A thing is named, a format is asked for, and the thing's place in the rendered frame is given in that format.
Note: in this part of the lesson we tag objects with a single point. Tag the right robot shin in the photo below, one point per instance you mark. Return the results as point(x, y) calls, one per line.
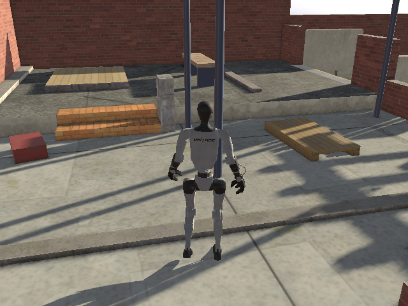
point(218, 232)

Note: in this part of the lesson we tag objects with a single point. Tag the robot left forearm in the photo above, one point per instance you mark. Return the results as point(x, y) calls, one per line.
point(174, 165)

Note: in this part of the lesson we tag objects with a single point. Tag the robot right forearm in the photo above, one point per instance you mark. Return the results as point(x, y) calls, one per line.
point(236, 170)

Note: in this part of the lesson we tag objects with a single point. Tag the left robot upper arm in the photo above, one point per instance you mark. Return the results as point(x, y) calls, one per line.
point(181, 144)

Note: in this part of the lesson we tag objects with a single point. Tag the left robot hand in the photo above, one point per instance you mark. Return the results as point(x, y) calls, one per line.
point(172, 177)

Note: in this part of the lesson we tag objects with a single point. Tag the right robot hand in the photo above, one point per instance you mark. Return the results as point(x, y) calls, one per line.
point(240, 184)

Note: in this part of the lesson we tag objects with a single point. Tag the right robot upper arm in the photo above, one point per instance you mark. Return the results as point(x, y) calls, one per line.
point(228, 146)

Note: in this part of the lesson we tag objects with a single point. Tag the robot left foot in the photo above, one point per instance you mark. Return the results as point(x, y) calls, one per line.
point(187, 253)

